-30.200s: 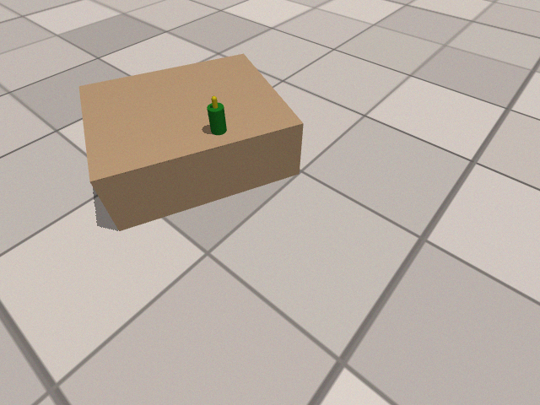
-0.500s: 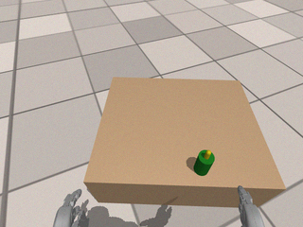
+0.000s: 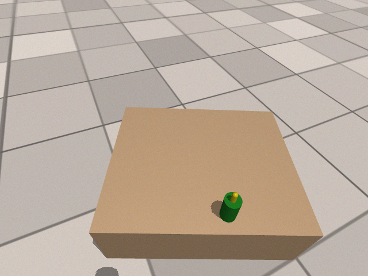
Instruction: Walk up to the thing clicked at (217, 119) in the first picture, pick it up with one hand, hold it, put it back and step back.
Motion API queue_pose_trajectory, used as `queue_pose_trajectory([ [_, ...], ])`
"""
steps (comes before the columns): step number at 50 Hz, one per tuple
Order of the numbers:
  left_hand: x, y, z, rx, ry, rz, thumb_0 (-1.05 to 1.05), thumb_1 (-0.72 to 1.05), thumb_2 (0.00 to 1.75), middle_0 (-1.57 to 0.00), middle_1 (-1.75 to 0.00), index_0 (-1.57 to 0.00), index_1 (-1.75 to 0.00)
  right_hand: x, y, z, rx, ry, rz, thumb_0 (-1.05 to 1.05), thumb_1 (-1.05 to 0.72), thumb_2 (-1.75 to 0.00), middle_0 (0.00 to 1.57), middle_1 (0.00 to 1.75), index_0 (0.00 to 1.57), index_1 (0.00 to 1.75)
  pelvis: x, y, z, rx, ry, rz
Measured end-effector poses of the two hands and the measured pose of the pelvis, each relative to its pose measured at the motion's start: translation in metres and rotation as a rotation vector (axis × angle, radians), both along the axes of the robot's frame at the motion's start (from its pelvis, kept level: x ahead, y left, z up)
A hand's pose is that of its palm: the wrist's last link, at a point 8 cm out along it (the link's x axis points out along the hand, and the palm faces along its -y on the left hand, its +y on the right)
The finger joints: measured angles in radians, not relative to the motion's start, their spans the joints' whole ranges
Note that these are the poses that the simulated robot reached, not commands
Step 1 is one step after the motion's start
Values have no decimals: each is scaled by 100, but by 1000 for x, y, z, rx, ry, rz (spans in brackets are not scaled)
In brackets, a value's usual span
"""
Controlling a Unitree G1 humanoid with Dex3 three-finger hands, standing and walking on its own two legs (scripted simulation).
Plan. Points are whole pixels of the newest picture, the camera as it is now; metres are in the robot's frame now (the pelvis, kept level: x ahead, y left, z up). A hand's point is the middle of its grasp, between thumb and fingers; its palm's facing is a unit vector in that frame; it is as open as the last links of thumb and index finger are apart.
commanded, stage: home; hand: right
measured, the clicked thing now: (231, 204) +0.47 -0.19 -0.36
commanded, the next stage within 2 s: stand in 0.96 s
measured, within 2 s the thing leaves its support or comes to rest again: neither
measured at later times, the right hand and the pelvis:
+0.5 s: hand out of the picture +0.04 -0.24 -0.15, palm faces -0.03 +0.93 -0.37, open 17.3 cm; pelvis -0.01 +0.01 +0.01, yaw +0 degrees
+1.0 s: hand out of the picture +0.07 -0.22 -0.14, palm faces -0.02 +0.93 -0.37, open 17.3 cm; pelvis +0.00 +0.03 +0.01, yaw +0 degrees
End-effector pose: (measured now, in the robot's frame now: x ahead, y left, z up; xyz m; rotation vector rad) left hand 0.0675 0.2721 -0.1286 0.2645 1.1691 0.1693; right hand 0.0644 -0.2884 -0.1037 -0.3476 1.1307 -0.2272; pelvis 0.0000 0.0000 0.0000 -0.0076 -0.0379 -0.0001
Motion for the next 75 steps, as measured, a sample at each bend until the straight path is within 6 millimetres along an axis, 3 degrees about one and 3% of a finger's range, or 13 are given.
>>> queue_pose_trajectory([
  [13,-23,8,0,0,74,25,1,90,90,-21,-30,-21,-30,-25,2,-3,6,90,-16,-1,52,-6,6,5,6,6,-8,2,6,-7,-19,-1],
  [21,-31,19,1,10,103,35,1,90,90,-21,-30,-21,-30,-31,6,-4,6,120,-17,0,52,-6,6,5,6,6,-9,7,8,-4,-17,1],
  [30,-31,27,1,10,125,30,1,90,90,-20,-30,-21,-30,-23,13,-3,11,119,-15,0,51,-6,6,6,6,6,-6,14,8,-4,-13,-1],
  [57,-3,43,5,14,106,17,1,90,90,-21,-30,-21,-30,7,24,1,11,99,-15,0,48,-9,8,8,8,8,8,29,10,0,1,1],
  [64,4,46,7,20,91,16,1,90,90,-20,-30,-21,-30,12,25,1,11,90,-14,0,20,-37,16,21,16,22,10,31,11,1,0,3],
  [70,7,47,8,21,80,14,1,90,90,-20,-30,-21,-30,15,26,1,15,82,-15,0,-20,-68,19,27,19,27,10,32,11,0,-2,3],
  [75,5,47,9,21,82,15,1,90,90,-20,-30,-21,-30,14,26,1,20,82,-16,0,-55,-81,20,29,20,29,9,32,11,1,-1,3],
])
